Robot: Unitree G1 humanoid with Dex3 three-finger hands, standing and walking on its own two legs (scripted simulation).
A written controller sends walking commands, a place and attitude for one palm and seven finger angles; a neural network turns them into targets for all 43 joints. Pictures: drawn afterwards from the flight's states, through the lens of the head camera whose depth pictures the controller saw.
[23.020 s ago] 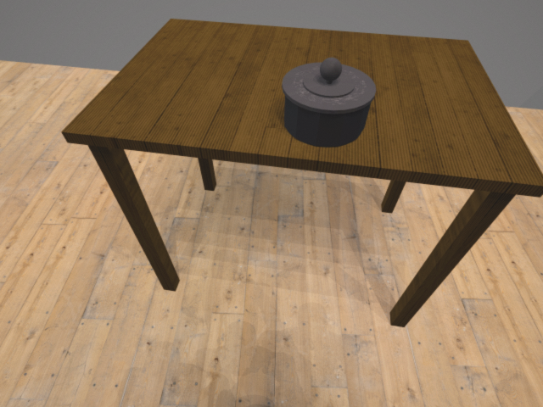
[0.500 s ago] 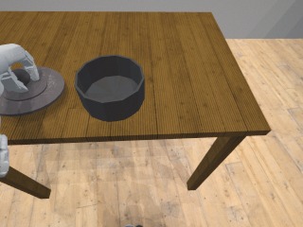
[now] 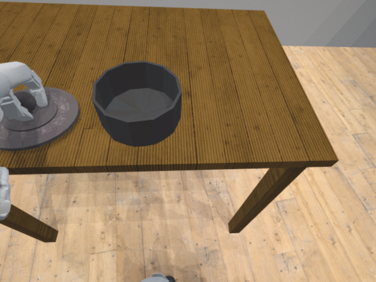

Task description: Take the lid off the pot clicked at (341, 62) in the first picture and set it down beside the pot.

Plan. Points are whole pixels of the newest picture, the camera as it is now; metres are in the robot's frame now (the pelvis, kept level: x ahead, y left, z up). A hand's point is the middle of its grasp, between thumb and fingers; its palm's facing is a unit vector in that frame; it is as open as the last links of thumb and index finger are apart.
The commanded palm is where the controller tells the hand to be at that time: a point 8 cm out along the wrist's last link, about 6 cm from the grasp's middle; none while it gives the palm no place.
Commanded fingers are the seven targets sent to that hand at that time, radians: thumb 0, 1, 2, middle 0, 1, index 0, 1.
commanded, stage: open the fingers wide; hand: left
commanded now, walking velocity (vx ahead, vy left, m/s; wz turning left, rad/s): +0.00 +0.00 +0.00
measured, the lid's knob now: (23, 102) +0.46 +0.34 +0.10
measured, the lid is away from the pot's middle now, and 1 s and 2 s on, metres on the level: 0.24 0.23 0.23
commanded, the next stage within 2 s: raise the empty hand in 1.16 s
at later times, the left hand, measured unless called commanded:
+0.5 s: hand (11, 115) +0.42 +0.34 +0.11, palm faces -0.40 -0.10 -0.91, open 6.8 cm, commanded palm +0.44 +0.33 +0.19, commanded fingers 0.00 0.30 0.79 -0.66 -0.88 -0.64 -0.87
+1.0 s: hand (16, 104) +0.44 +0.33 +0.12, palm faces -0.38 -0.11 -0.92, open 10.5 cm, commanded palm +0.45 +0.33 +0.19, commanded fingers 0.00 -0.12 0.87 -0.46 -0.64 -0.46 -0.64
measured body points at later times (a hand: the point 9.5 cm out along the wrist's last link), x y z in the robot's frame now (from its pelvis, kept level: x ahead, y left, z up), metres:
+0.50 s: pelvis -0.01 +0.00 +0.00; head +0.05 +0.01 +0.44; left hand +0.43 +0.34 +0.17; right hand +0.06 -0.28 -0.12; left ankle +0.06 +0.05 -0.72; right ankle -0.04 -0.14 -0.72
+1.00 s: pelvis -0.01 +0.00 +0.00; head +0.06 +0.02 +0.44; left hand +0.45 +0.34 +0.17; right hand +0.03 -0.28 -0.12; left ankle +0.06 +0.05 -0.72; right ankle -0.04 -0.14 -0.72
